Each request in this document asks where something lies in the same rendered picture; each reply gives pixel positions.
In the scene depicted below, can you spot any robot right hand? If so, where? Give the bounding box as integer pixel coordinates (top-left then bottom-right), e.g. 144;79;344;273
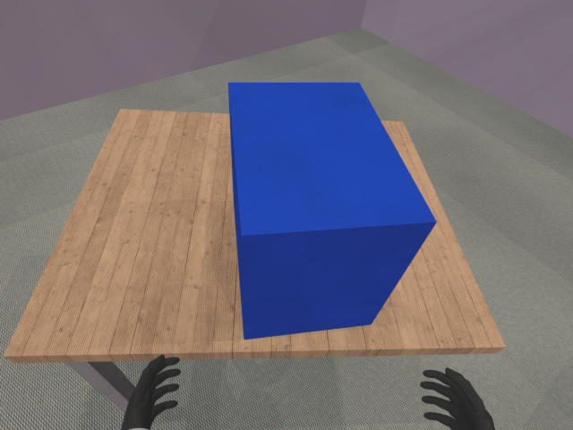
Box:
420;368;495;430

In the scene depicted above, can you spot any table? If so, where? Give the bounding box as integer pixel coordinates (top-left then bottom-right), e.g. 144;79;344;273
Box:
4;109;506;413

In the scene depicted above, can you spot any robot left hand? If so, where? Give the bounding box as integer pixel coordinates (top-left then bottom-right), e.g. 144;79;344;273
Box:
121;355;181;430

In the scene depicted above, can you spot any carton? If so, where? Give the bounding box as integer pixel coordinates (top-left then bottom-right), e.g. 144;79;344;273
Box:
228;82;437;340

